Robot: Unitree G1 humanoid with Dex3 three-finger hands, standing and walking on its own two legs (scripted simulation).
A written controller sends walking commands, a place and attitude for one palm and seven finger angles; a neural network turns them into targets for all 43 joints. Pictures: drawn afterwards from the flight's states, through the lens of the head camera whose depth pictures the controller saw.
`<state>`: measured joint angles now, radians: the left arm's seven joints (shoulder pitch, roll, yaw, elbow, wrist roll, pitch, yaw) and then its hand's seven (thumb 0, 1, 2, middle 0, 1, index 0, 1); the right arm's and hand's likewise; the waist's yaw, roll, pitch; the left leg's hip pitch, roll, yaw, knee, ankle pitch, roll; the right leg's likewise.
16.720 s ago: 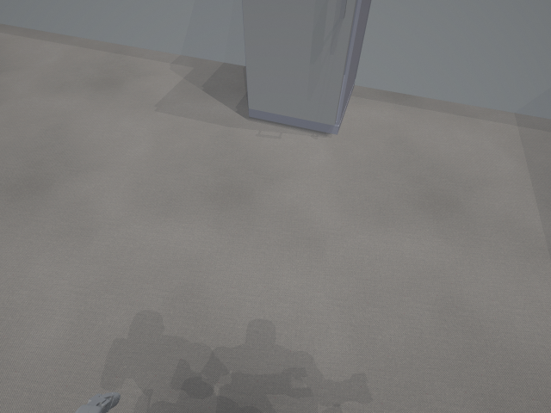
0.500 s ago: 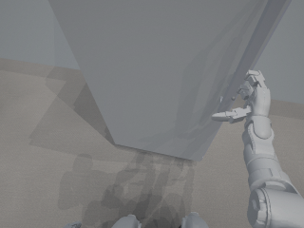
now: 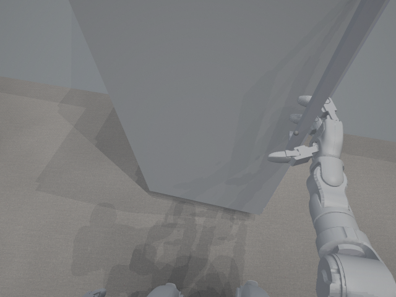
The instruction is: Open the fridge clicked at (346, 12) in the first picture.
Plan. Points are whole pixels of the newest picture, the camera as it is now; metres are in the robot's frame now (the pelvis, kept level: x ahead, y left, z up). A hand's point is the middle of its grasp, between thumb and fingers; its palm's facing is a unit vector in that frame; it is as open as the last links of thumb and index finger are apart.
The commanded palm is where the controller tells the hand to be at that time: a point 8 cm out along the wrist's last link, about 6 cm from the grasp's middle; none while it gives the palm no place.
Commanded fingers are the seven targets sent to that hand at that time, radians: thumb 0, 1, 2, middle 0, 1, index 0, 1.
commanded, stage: slide the fingers in behind the handle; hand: right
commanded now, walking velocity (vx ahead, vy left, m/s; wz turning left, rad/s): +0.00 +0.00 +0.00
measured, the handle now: (318, 90) +0.49 -0.16 +0.15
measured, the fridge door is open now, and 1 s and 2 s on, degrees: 0 0 0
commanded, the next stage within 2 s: grip the handle and tug to test in 0.64 s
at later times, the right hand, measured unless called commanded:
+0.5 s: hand (292, 134) +0.44 -0.13 +0.08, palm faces +0.10 +0.99 +0.00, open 14.1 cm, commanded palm +0.41 -0.17 +0.08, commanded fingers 0.00 0.50 -0.30 0.30 1.20 0.30 1.20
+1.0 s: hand (291, 133) +0.44 -0.13 +0.08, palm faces +0.09 +1.00 +0.00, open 12.4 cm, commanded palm +0.41 -0.17 +0.08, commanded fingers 0.00 -0.15 -0.58 0.37 1.29 0.37 1.29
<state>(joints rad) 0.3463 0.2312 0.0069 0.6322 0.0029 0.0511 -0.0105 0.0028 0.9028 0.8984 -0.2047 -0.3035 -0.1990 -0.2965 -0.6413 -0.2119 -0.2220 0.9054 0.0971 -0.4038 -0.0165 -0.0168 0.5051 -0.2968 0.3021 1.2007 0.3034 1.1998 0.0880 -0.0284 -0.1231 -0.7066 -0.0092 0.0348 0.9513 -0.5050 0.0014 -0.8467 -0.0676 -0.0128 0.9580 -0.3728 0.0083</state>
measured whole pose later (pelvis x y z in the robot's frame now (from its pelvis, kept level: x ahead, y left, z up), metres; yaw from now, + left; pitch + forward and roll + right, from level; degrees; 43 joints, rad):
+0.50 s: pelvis +0.00 +0.00 +0.00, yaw +0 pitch +14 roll +1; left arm 0.35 0.23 0.01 0.64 0.00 0.04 -0.01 0.00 0.90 0.90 -0.20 -0.30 -0.20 -0.30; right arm -0.62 -0.19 -0.20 0.89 0.10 -0.41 -0.04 -0.02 0.51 -0.30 0.30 1.20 0.28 1.20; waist 0.08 -0.03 -0.12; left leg -0.70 -0.01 0.04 0.95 -0.50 0.01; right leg -0.83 -0.07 -0.01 0.95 -0.37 0.01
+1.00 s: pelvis +0.00 +0.00 +0.00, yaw +0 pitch +15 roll +2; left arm 0.34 0.23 0.01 0.64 0.01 0.05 -0.02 0.00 0.90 0.90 -0.20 -0.30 -0.20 -0.30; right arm -0.64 -0.19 -0.19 0.91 0.09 -0.42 -0.05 -0.02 0.26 -0.40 0.33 1.24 0.32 1.24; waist 0.08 -0.03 -0.12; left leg -0.70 -0.01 0.04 0.95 -0.50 0.00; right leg -0.84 -0.06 -0.01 0.95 -0.37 0.01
